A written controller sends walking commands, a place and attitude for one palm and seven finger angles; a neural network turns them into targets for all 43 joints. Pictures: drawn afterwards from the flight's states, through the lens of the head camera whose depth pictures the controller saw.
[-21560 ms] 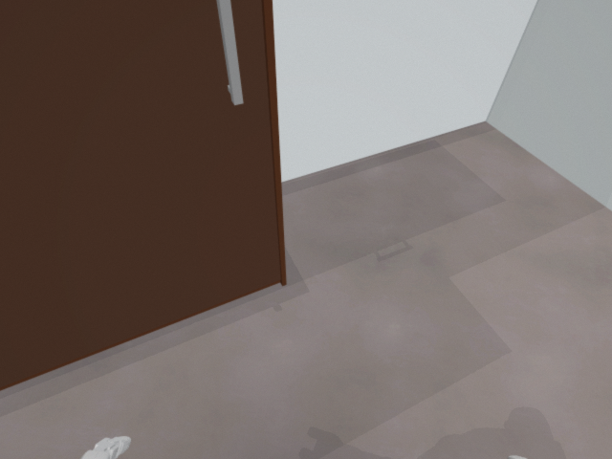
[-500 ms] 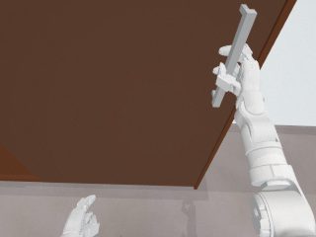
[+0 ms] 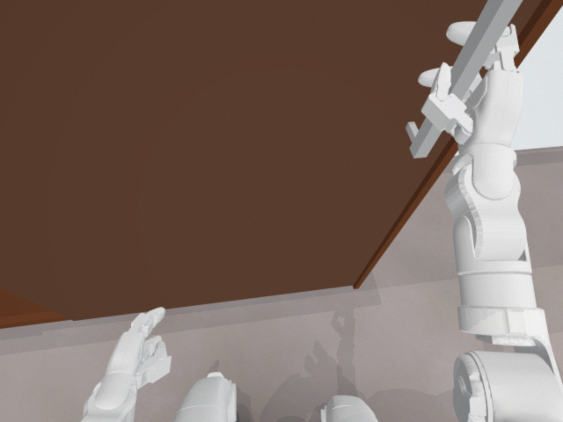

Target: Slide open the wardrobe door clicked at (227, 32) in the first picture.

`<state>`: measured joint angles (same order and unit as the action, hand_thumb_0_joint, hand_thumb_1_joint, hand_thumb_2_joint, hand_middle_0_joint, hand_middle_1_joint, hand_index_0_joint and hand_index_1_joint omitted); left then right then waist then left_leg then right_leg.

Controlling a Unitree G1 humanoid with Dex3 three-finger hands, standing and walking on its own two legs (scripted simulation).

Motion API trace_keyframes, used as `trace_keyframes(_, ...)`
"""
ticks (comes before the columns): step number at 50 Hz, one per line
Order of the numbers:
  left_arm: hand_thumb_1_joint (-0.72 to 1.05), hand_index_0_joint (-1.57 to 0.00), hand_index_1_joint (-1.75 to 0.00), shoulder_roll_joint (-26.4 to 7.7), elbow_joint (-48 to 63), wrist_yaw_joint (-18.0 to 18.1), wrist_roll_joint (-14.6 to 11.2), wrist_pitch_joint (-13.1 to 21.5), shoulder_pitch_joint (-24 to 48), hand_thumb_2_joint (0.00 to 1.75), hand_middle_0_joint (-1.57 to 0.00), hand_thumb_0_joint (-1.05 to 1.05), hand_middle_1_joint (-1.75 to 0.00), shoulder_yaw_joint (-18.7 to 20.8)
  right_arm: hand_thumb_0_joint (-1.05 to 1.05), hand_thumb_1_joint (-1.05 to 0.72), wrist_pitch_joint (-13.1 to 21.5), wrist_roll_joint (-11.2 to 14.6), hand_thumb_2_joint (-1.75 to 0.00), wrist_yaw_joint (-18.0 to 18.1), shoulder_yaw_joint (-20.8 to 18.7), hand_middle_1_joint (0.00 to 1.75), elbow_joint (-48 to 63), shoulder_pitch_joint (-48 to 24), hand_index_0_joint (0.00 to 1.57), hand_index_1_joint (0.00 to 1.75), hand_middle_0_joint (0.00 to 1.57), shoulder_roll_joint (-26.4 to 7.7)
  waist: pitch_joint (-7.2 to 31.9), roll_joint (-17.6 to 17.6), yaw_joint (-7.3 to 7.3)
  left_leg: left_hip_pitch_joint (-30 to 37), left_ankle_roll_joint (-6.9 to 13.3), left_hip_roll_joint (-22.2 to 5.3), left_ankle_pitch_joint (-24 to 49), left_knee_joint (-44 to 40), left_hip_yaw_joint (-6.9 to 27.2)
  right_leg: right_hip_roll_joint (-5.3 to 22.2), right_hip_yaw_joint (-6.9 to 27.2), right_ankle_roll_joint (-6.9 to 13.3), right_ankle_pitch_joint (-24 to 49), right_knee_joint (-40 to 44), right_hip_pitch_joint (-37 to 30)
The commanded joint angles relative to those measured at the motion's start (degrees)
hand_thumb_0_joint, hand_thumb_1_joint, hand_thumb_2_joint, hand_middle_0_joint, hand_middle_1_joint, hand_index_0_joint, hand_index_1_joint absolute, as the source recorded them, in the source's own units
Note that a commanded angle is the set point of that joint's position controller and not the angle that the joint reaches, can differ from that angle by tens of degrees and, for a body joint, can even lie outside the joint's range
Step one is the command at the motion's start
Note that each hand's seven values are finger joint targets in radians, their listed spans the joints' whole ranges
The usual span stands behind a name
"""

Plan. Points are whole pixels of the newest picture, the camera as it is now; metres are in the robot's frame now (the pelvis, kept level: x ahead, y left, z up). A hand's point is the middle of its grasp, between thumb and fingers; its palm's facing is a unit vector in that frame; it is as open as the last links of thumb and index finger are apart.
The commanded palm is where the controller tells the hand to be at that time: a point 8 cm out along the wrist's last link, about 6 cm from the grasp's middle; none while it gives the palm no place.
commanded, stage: step sideways, sliding the door along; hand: right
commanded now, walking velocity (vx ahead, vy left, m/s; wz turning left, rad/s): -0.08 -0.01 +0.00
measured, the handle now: (454, 67) +0.46 -0.23 +0.21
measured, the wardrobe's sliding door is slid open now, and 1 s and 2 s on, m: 0.01 0.17 0.30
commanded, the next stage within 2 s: none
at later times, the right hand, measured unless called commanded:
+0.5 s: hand (377, 102) +0.42 -0.13 +0.20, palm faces +0.47 +0.88 -0.05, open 6.8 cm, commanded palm +0.38 -0.07 +0.20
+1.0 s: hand (292, 113) +0.41 -0.04 +0.20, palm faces +0.18 +0.98 +0.00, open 6.7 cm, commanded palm +0.38 -0.03 +0.19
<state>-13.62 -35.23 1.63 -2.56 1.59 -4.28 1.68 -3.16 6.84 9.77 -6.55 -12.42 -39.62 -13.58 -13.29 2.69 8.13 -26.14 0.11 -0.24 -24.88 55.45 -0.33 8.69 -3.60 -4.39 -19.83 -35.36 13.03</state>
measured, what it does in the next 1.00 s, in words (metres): walks ahead: left foot, then right foot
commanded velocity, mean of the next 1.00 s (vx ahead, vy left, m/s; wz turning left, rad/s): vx -0.25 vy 0.12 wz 0.15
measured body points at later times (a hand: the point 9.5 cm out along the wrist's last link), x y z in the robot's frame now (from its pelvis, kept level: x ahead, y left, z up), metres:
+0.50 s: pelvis +0.09 +0.09 +0.00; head +0.16 +0.09 +0.44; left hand +0.33 +0.25 -0.10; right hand +0.39 -0.18 +0.20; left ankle +0.12 +0.21 -0.72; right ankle +0.01 -0.07 -0.72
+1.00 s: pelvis +0.13 +0.10 +0.01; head +0.19 +0.09 +0.45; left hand +0.37 +0.26 -0.07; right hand +0.39 -0.09 +0.20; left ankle +0.22 +0.22 -0.70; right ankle +0.05 -0.04 -0.72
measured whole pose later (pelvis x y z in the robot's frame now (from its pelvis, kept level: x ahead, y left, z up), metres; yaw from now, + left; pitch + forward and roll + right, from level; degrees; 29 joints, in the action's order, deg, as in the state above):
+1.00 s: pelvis +0.13 +0.10 +0.01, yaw +0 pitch -3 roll +3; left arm -7.6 -28.3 -0.8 -0.5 3.6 -5.5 -1.4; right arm 2.5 2.6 9.7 4.4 27.1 -0.1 -7.0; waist -11.0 2.8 8.0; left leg -24.2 -0.8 1.2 -14.3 40.7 -4.6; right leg 11.6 -10.7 -4.5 -22.4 -31.5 3.4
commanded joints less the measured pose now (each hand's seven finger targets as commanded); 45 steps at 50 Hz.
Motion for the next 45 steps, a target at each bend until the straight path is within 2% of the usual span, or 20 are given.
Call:
trace_keyframes(1,0.90,-0.20,-0.30,-6.66,10.04,-0.91,-0.58,2.70,1.77,0.90,-0.20,0.00,-0.30,2.21,0.00,-0.90,8.21,-1.44,-0.90,-6.30,15.60,1.40,24.92,-26.75,0.45,1.40,0.45,6.36,33.82,13.40,-10.08,-5.72,-0.51,-1.18,2.81,-10.17,-0.82,13.33,5.59,10.37,62.99,1.90,-34.03)
trace_keyframes(5,0.90,-0.20,-0.30,-5.95,11.44,-0.51,-1.35,4.75,2.93,0.90,-0.20,0.00,-0.30,1.50,0.00,-0.90,8.51,-2.49,-0.90,-5.60,13.54,1.40,28.53,-22.28,0.45,1.40,0.45,3.22,35.01,12.12,-9.28,15.24,0.14,-0.19,24.90,-28.87,-4.36,6.62,-1.47,5.53,54.88,-6.15,-23.25)
trace_keyframes(7,0.90,-0.20,-0.30,-3.70,10.73,0.71,-1.65,5.39,4.06,0.90,-0.20,0.00,-0.30,0.98,0.00,-0.90,8.32,-3.86,-0.90,-4.58,11.73,1.40,29.03,-18.06,0.45,1.40,0.45,-0.88,37.88,-6.39,-9.12,35.31,4.99,-14.41,75.69,-24.88,7.13,-3.04,-3.78,1.88,15.37,-17.14,-0.24)
trace_keyframes(8,0.90,-0.20,-0.30,-2.31,10.09,1.60,-0.68,6.28,5.67,0.90,-0.20,0.00,-0.30,0.18,0.00,-0.90,8.59,-4.05,-0.90,-4.10,10.47,1.40,30.86,-16.91,0.45,1.40,0.45,-2.89,35.22,-10.52,-8.11,34.99,5.54,-18.23,86.47,-24.13,9.05,-7.17,-1.89,1.09,-8.16,-18.40,6.18)
trace_keyframes(10,0.90,-0.20,-0.30,-2.00,9.01,2.76,-1.17,6.76,4.44,0.90,-0.20,0.00,-0.30,0.35,0.00,-0.90,8.62,-3.36,-0.90,-3.88,10.63,1.40,35.02,-15.22,0.45,1.40,0.45,-1.70,34.91,-12.54,-6.56,33.93,5.98,-17.40,81.31,-21.30,8.56,-6.67,0.74,3.06,-12.07,-15.54,8.22)
trace_keyframes(12,0.90,-0.20,-0.30,-2.06,7.70,3.62,-0.78,7.55,4.97,0.90,-0.20,0.00,-0.30,-0.38,0.00,-0.90,9.31,-2.37,-0.90,-3.47,14.47,1.40,40.22,-17.14,0.45,1.40,0.45,3.40,35.64,-10.13,-9.38,30.82,3.62,-13.86,74.92,-16.14,2.67,-4.22,-0.82,3.81,6.88,0.36,0.43)
trace_keyframes(13,0.90,-0.20,-0.30,-3.31,8.44,3.53,-0.80,7.43,5.04,0.90,-0.20,0.00,-0.30,0.18,0.00,-0.90,9.71,-1.99,-0.90,-3.60,16.40,1.40,40.87,-14.56,0.45,1.40,0.45,5.90,39.02,-3.79,-9.40,20.59,-0.78,-9.75,59.13,-12.51,-1.81,1.79,2.05,5.64,41.39,4.54,-13.81)
trace_keyframes(14,0.90,-0.20,-0.30,-4.77,10.04,2.64,-0.46,7.32,5.01,0.90,-0.20,0.00,-0.30,1.10,0.00,-0.90,10.34,-1.72,-0.90,-3.98,18.23,1.40,42.63,-12.75,0.45,1.40,0.45,8.39,40.05,6.30,-8.82,5.50,-3.41,-4.12,23.48,-8.23,-2.90,10.81,10.82,9.95,67.98,2.80,-27.24)
trace_keyframes(15,0.90,-0.20,-0.30,-4.79,10.66,0.94,-0.76,6.76,4.29,0.90,-0.20,0.00,-0.30,1.49,0.00,-0.90,10.25,-2.03,-0.90,-4.49,19.47,1.40,39.59,-10.67,0.45,1.40,0.45,10.15,41.33,8.81,-7.78,0.11,-2.12,-2.59,-4.14,-1.63,0.81,15.68,13.56,13.32,76.70,3.76,-30.71)
trace_keyframes(16,0.90,-0.20,-0.30,-5.73,10.70,-0.18,-1.09,6.53,4.36,0.90,-0.20,0.00,-0.30,1.91,0.00,-0.90,9.93,-2.62,-0.90,-5.26,20.16,1.40,38.20,-11.64,0.45,1.40,0.45,11.11,38.39,4.90,-7.43,-1.84,-1.19,-2.00,-5.08,0.71,2.63,14.49,9.47,13.55,69.07,4.18,-30.70)
trace_keyframes(19,0.90,-0.20,-0.30,-3.89,11.74,-0.33,-0.71,8.13,4.65,0.90,-0.20,0.00,-0.30,0.74,0.00,-0.90,9.87,-2.97,-0.90,-4.70,22.94,1.40,44.21,-12.45,0.45,1.40,0.45,11.99,32.94,14.72,-9.03,-4.49,-0.72,-1.96,-0.62,-5.65,-1.12,10.27,1.53,11.14,69.56,3.18,-32.18)
trace_keyframes(22,0.90,-0.20,-0.30,-4.22,12.93,-0.88,-0.56,8.70,4.19,0.90,-0.20,0.00,-0.30,0.37,0.00,-0.90,8.85,-3.29,-0.90,-4.53,24.38,1.40,46.95,-8.31,0.45,1.40,0.45,12.13,32.71,14.58,-9.18,-0.38,-0.51,-0.68,8.36,-16.82,-3.37,7.57,-2.34,8.59,69.14,-0.49,-33.31)
trace_keyframes(25,0.90,-0.20,-0.30,-3.13,14.48,-1.07,-0.79,8.51,5.91,0.90,-0.20,0.00,-0.30,-0.71,0.00,-0.90,8.86,-4.44,-0.90,-4.65,24.51,1.40,49.55,-2.24,0.45,1.40,0.45,10.99,34.11,3.25,-8.04,16.20,-0.41,-3.63,41.12,-27.61,-1.44,4.84,-4.38,6.58,53.11,-11.32,-20.93)
trace_keyframes(27,0.90,-0.20,-0.30,-1.46,14.22,0.33,0.10,7.94,6.70,0.90,-0.20,0.00,-0.30,-0.94,0.00,-0.90,8.96,-5.24,-0.90,-3.61,22.45,1.40,50.84,2.03,0.45,1.40,0.45,7.83,35.25,-12.06,-7.73,31.42,4.25,-16.44,87.66,-23.59,10.73,-4.22,-3.86,2.66,6.09,-17.48,-0.14)
trace_keyframes(28,0.90,-0.20,-0.30,-1.32,13.73,0.46,-0.47,7.36,5.63,0.90,-0.20,0.00,-0.30,-0.38,0.00,-0.90,8.75,-4.91,-0.90,-3.17,22.08,1.40,51.37,5.94,0.45,1.40,0.45,7.72,32.72,-18.49,-5.92,34.45,6.39,-17.26,96.17,-22.29,15.13,-6.91,-0.20,2.38,-7.48,-20.03,6.91)
trace_keyframes(31,0.90,-0.20,-0.30,-0.32,13.43,-0.08,-0.51,6.23,5.08,0.90,-0.20,0.00,-0.30,-1.33,0.00,-0.90,10.77,-4.10,-0.90,-3.69,25.52,1.40,58.11,6.91,0.45,1.40,0.45,11.30,32.72,-16.89,-6.62,33.83,8.05,-17.27,86.28,-20.36,14.45,-5.43,3.83,3.72,-10.19,-10.48,9.00)
trace_keyframes(33,0.90,-0.20,-0.30,-1.38,12.69,-0.04,-0.06,5.07,5.66,0.90,-0.20,0.00,-0.30,-0.55,0.00,-0.90,12.94,-3.96,-0.90,-3.63,25.95,1.40,60.43,7.41,0.45,1.40,0.45,11.31,35.84,-9.28,-8.96,22.53,4.10,-11.85,68.89,-13.43,6.81,0.77,2.36,4.24,24.80,5.09,-9.19)
trace_keyframes(35,0.90,-0.20,-0.30,-3.79,15.91,-1.86,0.46,3.99,6.40,0.90,-0.20,0.00,-0.30,1.00,0.00,-0.90,14.34,-4.31,-0.90,-4.75,28.00,1.40,59.39,13.95,0.45,1.40,0.45,13.39,38.96,10.07,-6.79,-4.01,-1.36,-1.70,-4.58,2.53,2.58,19.14,15.62,13.04,83.67,5.50,-30.80)
trace_keyframes(39,0.90,-0.20,-0.30,-3.67,16.04,-2.55,0.94,4.51,5.09,0.90,-0.20,0.00,-0.30,0.85,0.00,-0.90,14.34,-6.43,-0.90,-4.62,26.20,1.40,58.63,11.63,0.45,1.40,0.45,12.20,28.67,10.93,-7.78,-13.19,-0.99,-0.84,-5.48,9.21,2.21,15.71,3.87,11.76,73.47,5.84,-28.95)
trace_keyframes(45,0.90,-0.20,-0.30,-1.90,15.97,-2.50,1.87,4.82,5.61,0.90,-0.20,0.00,-0.30,-0.15,0.00,-0.90,12.43,-6.68,-0.90,-5.24,23.35,1.40,56.91,16.05,0.45,1.40,0.45,9.54,28.25,13.83,-7.93,-6.68,-1.24,1.44,7.05,-8.59,-5.04,11.35,-4.82,6.79,70.65,4.90,-31.17)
